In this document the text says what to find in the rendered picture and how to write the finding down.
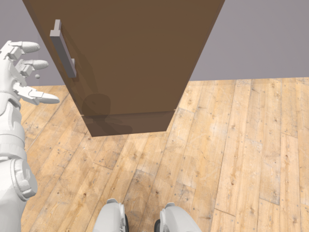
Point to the cupboard door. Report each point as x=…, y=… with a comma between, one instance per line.
x=131, y=56

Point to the robot left upper arm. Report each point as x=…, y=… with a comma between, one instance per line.
x=17, y=185

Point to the handle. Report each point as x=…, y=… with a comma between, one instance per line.
x=61, y=48

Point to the robot left forearm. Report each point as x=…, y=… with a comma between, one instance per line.
x=12, y=134

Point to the robot right thigh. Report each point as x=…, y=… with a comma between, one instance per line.
x=176, y=219

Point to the robot left thigh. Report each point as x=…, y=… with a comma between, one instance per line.
x=111, y=218

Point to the left robot hand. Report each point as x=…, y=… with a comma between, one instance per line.
x=10, y=74

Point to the robot thigh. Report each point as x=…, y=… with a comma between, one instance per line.
x=111, y=218
x=176, y=219

